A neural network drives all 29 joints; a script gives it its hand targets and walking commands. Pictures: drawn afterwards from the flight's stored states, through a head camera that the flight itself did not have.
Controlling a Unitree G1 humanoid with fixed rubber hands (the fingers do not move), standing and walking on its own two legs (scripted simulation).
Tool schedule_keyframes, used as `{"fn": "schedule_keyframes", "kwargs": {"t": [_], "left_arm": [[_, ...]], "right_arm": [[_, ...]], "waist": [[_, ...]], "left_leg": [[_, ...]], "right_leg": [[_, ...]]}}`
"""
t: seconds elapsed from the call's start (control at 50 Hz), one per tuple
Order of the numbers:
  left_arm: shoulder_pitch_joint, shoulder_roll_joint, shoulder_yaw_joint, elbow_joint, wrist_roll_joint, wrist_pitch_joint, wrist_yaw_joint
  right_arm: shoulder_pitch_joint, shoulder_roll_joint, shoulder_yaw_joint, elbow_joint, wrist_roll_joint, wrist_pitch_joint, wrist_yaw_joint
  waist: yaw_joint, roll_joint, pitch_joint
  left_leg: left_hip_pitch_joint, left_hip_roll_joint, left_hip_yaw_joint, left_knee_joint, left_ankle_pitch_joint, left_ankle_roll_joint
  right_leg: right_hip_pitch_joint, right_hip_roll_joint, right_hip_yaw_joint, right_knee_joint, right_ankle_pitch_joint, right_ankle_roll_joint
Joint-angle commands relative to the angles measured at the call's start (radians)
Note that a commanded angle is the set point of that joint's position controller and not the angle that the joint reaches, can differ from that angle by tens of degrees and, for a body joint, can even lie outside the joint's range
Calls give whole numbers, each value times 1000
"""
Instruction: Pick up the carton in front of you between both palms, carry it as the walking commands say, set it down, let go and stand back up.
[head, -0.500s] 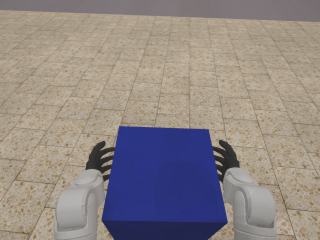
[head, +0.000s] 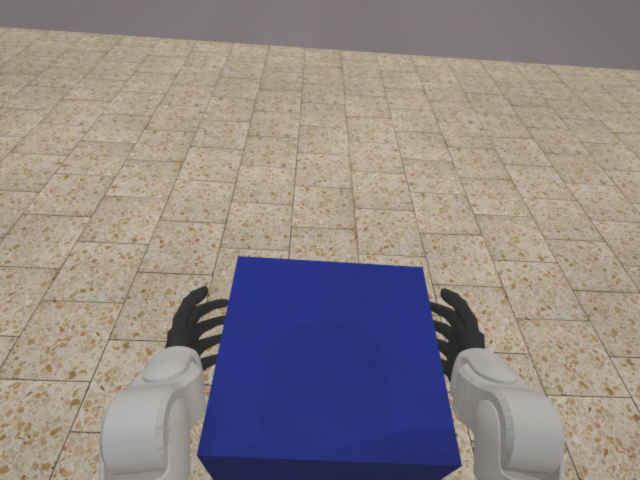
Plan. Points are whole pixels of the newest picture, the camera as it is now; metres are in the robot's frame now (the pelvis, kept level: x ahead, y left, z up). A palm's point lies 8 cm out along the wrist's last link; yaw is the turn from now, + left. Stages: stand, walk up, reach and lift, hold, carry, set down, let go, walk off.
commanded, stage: carry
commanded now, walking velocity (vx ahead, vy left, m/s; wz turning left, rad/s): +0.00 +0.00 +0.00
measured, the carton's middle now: (321, 391) +0.23 +0.00 +0.01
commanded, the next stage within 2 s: hold in 1.70 s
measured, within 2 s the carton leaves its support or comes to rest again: neither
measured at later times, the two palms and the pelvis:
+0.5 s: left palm (214, 265) +0.37 +0.13 +0.08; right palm (437, 256) +0.39 -0.17 +0.08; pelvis +0.14 -0.03 -0.01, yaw +3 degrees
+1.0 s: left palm (208, 286) +0.34 +0.14 +0.08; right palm (440, 276) +0.35 -0.16 +0.08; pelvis +0.11 -0.03 -0.01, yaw +3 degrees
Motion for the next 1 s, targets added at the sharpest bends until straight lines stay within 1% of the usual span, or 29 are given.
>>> {"fn": "schedule_keyframes", "kwargs": {"t": [0.0, 0.04, 0.06, 0.08, 0.1, 0.12, 0.14, 0.16, 0.18, 0.2, 0.22, 0.24, 0.28, 0.3, 0.34, 0.38, 0.44, 0.54, 0.68, 0.8, 0.88, 0.98], "left_arm": [[-326, -836, -637, -93, -235, -40, -123], [-336, -818, -641, -122, -237, -39, -116], [-341, -802, -643, -135, -242, -35, -113], [-342, -784, -641, -141, -247, -28, -111], [-339, -764, -637, -141, -249, -21, -110], [-337, -739, -629, -138, -250, -12, -109], [-334, -711, -618, -131, -250, -2, -109], [-332, -678, -605, -123, -250, 10, -109], [-344, -653, -597, -106, -249, 18, -109], [-345, -654, -588, -79, -255, 19, -110], [-326, -663, -577, -48, -255, 18, -114], [-328, -680, -569, -35, -256, 16, -118], [-338, -719, -570, -31, -259, 8, -125], [-348, -735, -574, -41, -263, 4, -127], [-367, -763, -586, -65, -274, -4, -130], [-365, -772, -594, -75, -274, -8, -129], [-359, -770, -604, -88, -273, -11, -128], [-362, -766, -616, -104, -272, -11, -128], [-365, -749, -610, -100, -267, -5, -127], [-367, -729, -596, -80, -255, 4, -125], [-379, -711, -589, -38, -237, 1, -134], [-420, -693, -572, 53, -208, -34, -166]], "right_arm": [[-362, 816, 655, -104, 278, -16, 140], [-349, 792, 651, -114, 276, -16, 138], [-341, 779, 647, -116, 272, -14, 134], [-335, 763, 642, -115, 266, -9, 129], [-333, 746, 635, -113, 258, -3, 123], [-330, 727, 626, -107, 245, 5, 116], [-325, 706, 616, -93, 231, 13, 109], [-316, 682, 605, -72, 218, 21, 99], [-316, 662, 601, -67, 211, 31, 90], [-322, 657, 605, -80, 210, 42, 85], [-337, 663, 607, -77, 211, 50, 84], [-361, 682, 616, -75, 217, 51, 85], [-384, 722, 634, -77, 228, 44, 91], [-394, 741, 640, -80, 235, 39, 93], [-400, 767, 647, -91, 246, 29, 96], [-384, 775, 643, -84, 244, 24, 98], [-362, 772, 635, -77, 237, 20, 99], [-355, 764, 629, -82, 233, 16, 102], [-364, 747, 629, -87, 234, 20, 101], [-374, 731, 625, -72, 232, 29, 100], [-389, 715, 620, -31, 217, 26, 110], [-430, 699, 597, 61, 185, -7, 140]], "waist": [[24, 163, -250], [18, 194, -244], [15, 196, -240], [14, 190, -234], [19, 172, -222], [21, 143, -202], [23, 115, -191], [23, 69, -191], [13, -11, -191], [21, -69, -213], [23, -106, -195], [22, -103, -201], [24, -86, -220], [25, -74, -237], [26, -43, -269], [27, -17, -286], [27, 7, -289], [27, 27, -266], [25, 25, -216], [25, 23, -169], [26, 23, -144], [28, 22, -125]], "left_leg": [[193, 222, -122, -106, 446, 52], [191, 217, -95, -91, 440, 48], [181, 213, -86, -81, 412, 43], [167, 205, -79, -65, 370, 35], [149, 188, -64, -35, 318, 18], [130, 165, -58, 0, 263, -7], [98, 154, -60, 36, 205, -33], [42, 145, -63, 79, 106, -61], [-2, 112, -81, 106, -2, -88], [21, 90, -104, 88, -57, -93], [60, 88, -104, 92, -77, -96], [95, 92, -109, 93, -54, -98], [120, 99, -110, 89, 31, -98], [127, 101, -110, 95, 80, -98], [135, 102, -108, 107, 151, -97], [142, 103, -108, 114, 191, -97], [150, 105, -109, 119, 240, -95], [157, 113, -116, 115, 272, -89], [136, 118, -127, 92, 203, -78], [102, 117, -134, 56, 84, -70], [80, 115, -140, 36, 15, -64], [59, 110, -145, 13, -67, -57]], "right_leg": [[80, 11, -22, -218, 61, 5], [107, 21, -50, -309, 148, 8], [131, 20, -62, -345, 201, 11], [163, 20, -73, -387, 258, 12], [207, 19, -86, -460, 331, 13], [247, 11, -90, -535, 402, 15], [304, -25, -70, -567, 438, 16], [376, -112, 1, -547, 589, 10], [416, -196, 74, -484, 859, -32], [409, -213, 99, -469, 836, -72], [349, -204, 114, -504, 770, -77], [335, -186, 101, -507, 766, -72], [342, -153, 64, -467, 807, -62], [355, -142, 48, -446, 824, -57], [373, -132, 35, -413, 840, -61], [379, -129, 30, -392, 851, -64], [372, -125, 22, -372, 847, -63], [336, -113, 10, -365, 759, -55], [311, -108, 8, -392, 632, -50], [295, -106, 14, -430, 505, -46], [284, -105, 18, -454, 434, -44], [275, -103, 21, -481, 352, -41]]}}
